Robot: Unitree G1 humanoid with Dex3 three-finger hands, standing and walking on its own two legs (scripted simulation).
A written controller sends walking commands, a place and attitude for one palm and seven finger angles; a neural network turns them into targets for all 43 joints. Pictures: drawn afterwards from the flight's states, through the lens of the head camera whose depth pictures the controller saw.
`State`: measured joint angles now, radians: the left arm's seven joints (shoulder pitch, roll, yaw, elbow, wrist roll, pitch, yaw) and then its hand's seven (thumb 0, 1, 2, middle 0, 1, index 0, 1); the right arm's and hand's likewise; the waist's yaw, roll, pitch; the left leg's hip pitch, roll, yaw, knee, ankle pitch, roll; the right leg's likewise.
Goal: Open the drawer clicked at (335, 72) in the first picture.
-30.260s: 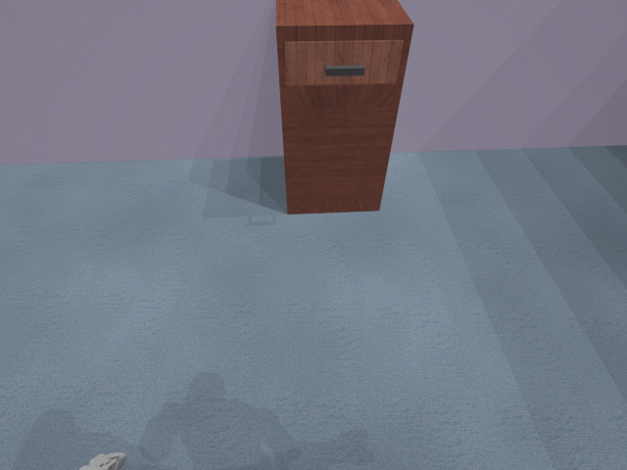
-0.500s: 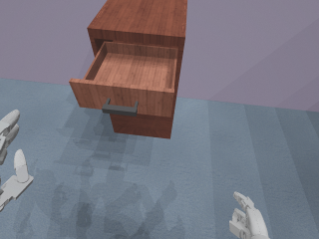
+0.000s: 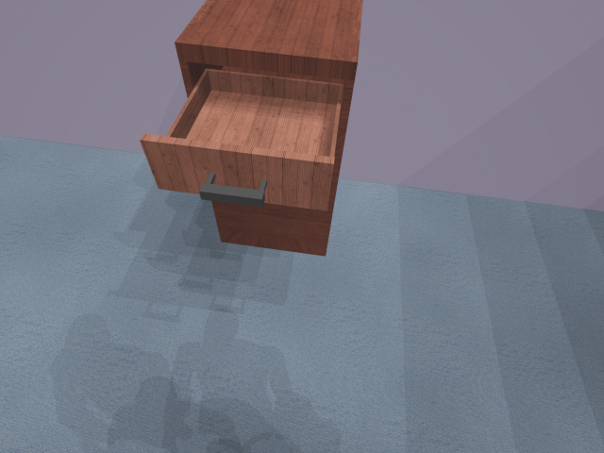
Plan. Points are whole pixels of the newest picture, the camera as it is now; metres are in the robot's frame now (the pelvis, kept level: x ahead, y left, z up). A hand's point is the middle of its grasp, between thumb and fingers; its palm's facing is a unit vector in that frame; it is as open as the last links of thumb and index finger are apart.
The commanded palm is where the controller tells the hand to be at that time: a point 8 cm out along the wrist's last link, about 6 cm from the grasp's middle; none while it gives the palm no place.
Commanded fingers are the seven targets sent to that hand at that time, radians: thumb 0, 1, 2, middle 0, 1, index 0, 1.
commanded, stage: let the arm hang, fingers relaxed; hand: left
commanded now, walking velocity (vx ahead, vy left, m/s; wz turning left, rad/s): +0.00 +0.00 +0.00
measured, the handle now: (235, 187) +0.60 +0.18 -0.08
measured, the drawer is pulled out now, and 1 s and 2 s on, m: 0.30 0.30 0.30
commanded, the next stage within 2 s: look to check the result in 0.68 s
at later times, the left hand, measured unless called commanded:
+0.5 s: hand out of the picture -0.01 +0.16 -0.18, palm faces +0.02 -0.98 -0.18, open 7.3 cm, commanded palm none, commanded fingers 0.00 0.90 0.90 -0.20 -0.30 -0.20 -0.30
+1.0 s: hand out of the picture +0.00 +0.16 -0.17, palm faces +0.02 -0.98 -0.18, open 7.4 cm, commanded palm none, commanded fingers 0.00 0.90 0.90 -0.20 -0.30 -0.20 -0.30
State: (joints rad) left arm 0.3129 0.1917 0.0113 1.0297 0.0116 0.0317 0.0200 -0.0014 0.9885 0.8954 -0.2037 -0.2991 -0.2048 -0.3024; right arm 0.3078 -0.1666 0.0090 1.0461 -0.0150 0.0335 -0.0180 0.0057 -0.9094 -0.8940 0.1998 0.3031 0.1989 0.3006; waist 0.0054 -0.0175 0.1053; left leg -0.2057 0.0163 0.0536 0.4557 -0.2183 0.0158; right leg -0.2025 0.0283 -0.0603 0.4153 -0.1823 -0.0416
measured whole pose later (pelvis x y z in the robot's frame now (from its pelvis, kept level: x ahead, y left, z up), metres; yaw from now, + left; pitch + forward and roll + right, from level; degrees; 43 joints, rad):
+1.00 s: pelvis +0.01 +0.00 +0.00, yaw -1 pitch -2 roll +0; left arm 0.29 0.12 0.01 1.13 0.01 0.00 0.04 0.01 0.91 0.90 -0.20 -0.30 -0.20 -0.30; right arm 0.31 -0.10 -0.01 1.12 -0.01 0.00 -0.04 0.00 -0.91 -0.89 0.20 0.30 0.20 0.30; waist -0.01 0.01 0.08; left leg -0.15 0.01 0.08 0.40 -0.21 0.02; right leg -0.18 0.03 -0.03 0.40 -0.19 -0.04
